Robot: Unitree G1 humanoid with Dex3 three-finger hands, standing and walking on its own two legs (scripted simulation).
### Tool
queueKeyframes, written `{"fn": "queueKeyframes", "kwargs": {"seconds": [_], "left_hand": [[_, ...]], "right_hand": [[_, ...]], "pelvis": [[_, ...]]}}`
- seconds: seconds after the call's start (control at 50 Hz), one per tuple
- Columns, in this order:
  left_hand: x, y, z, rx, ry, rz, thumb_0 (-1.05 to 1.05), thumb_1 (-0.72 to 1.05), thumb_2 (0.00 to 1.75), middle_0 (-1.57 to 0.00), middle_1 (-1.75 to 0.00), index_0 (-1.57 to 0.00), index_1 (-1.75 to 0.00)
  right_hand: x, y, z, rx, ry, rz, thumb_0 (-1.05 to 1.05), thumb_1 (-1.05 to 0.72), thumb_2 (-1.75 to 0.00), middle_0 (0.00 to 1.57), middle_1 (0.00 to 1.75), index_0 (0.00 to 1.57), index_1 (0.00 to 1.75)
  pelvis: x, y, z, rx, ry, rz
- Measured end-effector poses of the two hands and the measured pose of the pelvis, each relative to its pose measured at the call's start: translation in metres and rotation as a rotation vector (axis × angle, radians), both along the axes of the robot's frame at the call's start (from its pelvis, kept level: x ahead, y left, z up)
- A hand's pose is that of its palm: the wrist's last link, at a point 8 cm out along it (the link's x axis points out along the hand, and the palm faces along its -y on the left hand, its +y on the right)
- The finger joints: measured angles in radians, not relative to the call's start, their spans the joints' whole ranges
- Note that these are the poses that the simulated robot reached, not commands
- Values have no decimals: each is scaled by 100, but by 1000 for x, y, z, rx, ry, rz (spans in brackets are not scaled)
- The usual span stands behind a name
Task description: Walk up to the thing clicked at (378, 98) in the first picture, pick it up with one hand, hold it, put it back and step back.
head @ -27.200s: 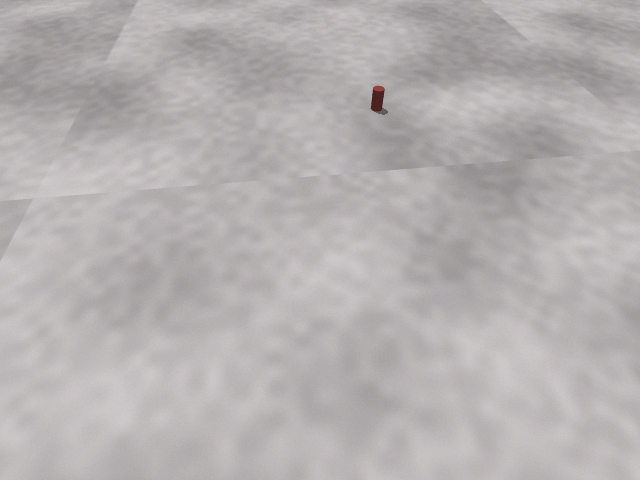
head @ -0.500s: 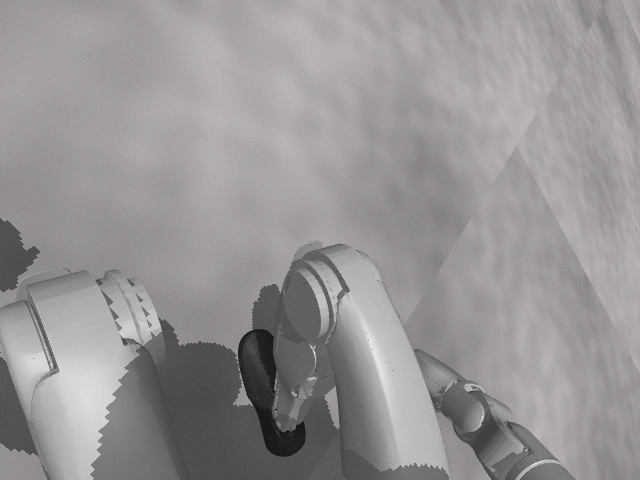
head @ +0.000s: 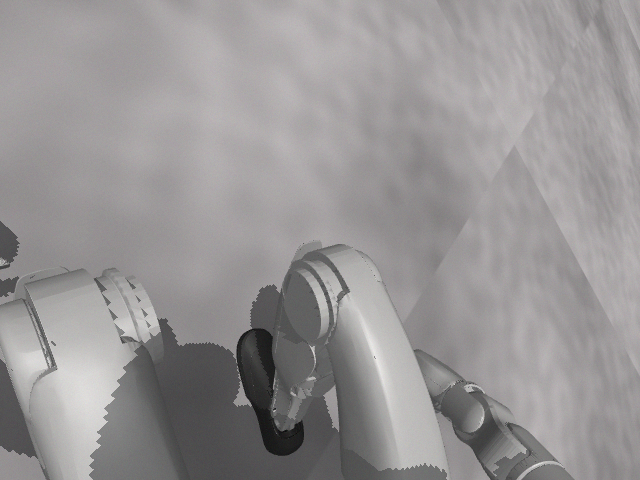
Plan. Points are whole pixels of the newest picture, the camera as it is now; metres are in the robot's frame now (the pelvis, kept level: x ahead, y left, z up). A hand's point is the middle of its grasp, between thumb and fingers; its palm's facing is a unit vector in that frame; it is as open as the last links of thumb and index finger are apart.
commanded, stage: withdraw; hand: left
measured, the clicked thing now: out of the picture +0.39 +0.31 -0.22
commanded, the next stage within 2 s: rise in 0.16 s
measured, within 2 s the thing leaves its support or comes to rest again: neither
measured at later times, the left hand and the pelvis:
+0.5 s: hand out of the picture +0.32 +0.41 -0.05, palm faces +0.41 -0.87 -0.28, open 17.3 cm; pelvis +0.01 -0.01 +0.05, yaw +6 degrees
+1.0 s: hand out of the picture +0.22 +0.34 +0.15, palm faces +0.42 -0.79 -0.46, open 17.2 cm; pelvis +0.03 -0.03 +0.24, yaw +15 degrees
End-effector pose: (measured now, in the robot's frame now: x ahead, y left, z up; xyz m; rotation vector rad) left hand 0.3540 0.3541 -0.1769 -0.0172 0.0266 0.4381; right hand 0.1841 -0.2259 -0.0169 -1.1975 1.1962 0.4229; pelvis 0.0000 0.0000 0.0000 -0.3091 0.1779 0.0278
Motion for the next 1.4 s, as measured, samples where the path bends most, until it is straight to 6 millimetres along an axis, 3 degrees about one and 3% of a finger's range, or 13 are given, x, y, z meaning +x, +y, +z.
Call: {"fn": "queueKeyframes", "kwargs": {"seconds": [0.08, 0.16, 0.3, 0.44, 0.58, 0.66, 0.72, 0.8, 0.9, 1.18, 1.4], "left_hand": [[-1, 16, 15, 26, -38, 17, -1, -45, 8, -12, -4, -11, -4], [-5, 38, 45, 64, -72, 19, -1, -45, 6, -9, -2, -9, -2], [-28, 66, 93, 69, -26, -16, -1, -46, 4, -6, -1, -7, 0], [-62, 81, 118, 134, 238, -16, -1, -49, 6, -6, -3, -6, -3], [-94, 113, 183, 240, 402, 116, -1, -50, 8, -7, -5, -7, -5], [-115, 114, 219, 276, 496, 171, -1, -48, 9, -7, -6, -7, -6], [-129, 99, 239, 276, 575, 174, -1, -48, 9, -6, -6, -6, -6], [-144, 67, 267, 250, 653, 149, -1, -48, 9, -6, -6, -7, -6], [-157, 34, 312, 200, 708, 151, -1, -48, 9, -7, -6, -7, -6], [-173, -18, 435, 63, 812, 183, -1, -50, 8, -6, -6, -6, -6], [-173, -53, 523, 2, 823, 145, -1, -53, 6, -6, -5, -6, -5]], "right_hand": [[-1, -1, -1, 8, -13, -28, 0, -90, -90, 21, 30, 21, 30], [0, -2, 0, 35, -39, -79, 0, -90, -90, 21, 30, 21, 30], [14, -3, 0, 136, -115, -166, 0, -89, -90, 21, 30, 21, 30], [29, 3, -4, 250, -172, -321, 1, -89, -90, 21, 30, 21, 30], [34, 7, -5, 339, -165, -438, 1, -91, -91, 21, 30, 21, 30], [35, 7, 0, 383, -156, -505, 1, -90, -90, 21, 30, 21, 30], [37, 7, 11, 411, -149, -541, 1, -90, -90, 21, 30, 21, 30], [43, 10, 40, 443, -158, -570, 1, -90, -90, 21, 30, 20, 30], [59, 13, 94, 474, -212, -579, 1, -90, -90, 21, 30, 20, 30], [112, 22, 254, 559, -453, -536, 1, -90, -90, 21, 30, 20, 30], [122, 44, 342, 600, -540, -546, 1, -90, -90, 21, 30, 20, 30]], "pelvis": [[1, -1, 1, 5, 9, 4], [2, -3, 6, 13, 40, 12], [5, -4, 17, 32, 116, 30], [5, -8, 37, 67, 197, 56], [6, -13, 64, 99, 287, 90], [7, -15, 84, 119, 334, 104], [9, -17, 105, 133, 364, 113], [12, -20, 141, 148, 389, 125], [21, -24, 193, 165, 388, 148], [60, -17, 323, 202, 277, 216], [93, 0, 400, 232, 145, 261]]}}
